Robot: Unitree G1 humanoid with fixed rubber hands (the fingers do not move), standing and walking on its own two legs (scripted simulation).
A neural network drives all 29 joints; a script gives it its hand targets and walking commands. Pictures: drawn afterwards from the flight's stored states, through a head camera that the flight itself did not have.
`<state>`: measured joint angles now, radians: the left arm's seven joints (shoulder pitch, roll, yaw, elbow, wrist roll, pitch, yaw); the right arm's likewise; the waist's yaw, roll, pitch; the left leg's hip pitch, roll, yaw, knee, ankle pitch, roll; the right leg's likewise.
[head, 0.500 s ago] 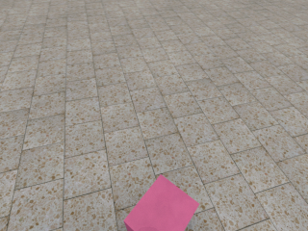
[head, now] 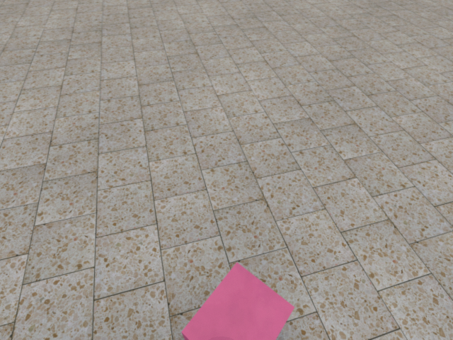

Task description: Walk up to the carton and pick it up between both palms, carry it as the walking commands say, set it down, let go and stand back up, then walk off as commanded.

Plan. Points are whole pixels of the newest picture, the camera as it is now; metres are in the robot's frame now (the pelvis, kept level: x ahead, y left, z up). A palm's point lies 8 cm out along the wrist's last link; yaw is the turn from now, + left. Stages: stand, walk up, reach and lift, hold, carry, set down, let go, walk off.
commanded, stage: stand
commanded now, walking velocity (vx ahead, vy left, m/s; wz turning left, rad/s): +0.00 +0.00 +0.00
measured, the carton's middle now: (237, 327) +0.27 -0.05 -0.65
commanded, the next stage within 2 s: walk off in 1.88 s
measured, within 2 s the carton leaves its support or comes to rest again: neither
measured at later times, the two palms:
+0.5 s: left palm out of the picture -0.05 +0.19 -0.15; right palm out of the picture -0.03 -0.21 -0.15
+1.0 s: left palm out of the picture -0.05 +0.18 -0.15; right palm out of the picture -0.02 -0.21 -0.15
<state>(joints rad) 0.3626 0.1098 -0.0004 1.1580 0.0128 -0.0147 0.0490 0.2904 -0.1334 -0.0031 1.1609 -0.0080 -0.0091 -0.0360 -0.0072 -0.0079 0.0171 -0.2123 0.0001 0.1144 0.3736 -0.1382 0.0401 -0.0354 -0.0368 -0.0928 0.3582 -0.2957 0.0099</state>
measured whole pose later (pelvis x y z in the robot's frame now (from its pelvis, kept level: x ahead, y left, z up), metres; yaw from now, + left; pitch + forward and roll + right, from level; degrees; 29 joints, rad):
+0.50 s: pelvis +0.01 -0.01 +0.00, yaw +0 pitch -1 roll +0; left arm 0.39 0.09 0.00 1.16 0.01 -0.02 0.05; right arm 0.32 -0.11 0.00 1.17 -0.01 -0.01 -0.04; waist -0.01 -0.01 0.02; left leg -0.22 0.01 0.11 0.39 -0.15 0.03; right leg -0.03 -0.03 -0.10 0.36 -0.31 0.00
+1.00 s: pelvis +0.01 -0.01 +0.00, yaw +0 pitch -1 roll +0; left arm 0.40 0.09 0.00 1.15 0.01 -0.02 0.05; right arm 0.32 -0.10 -0.01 1.17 -0.01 -0.02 -0.04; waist 0.00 -0.01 0.02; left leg -0.22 0.01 0.11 0.40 -0.17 0.02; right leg -0.02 -0.02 -0.09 0.36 -0.32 0.00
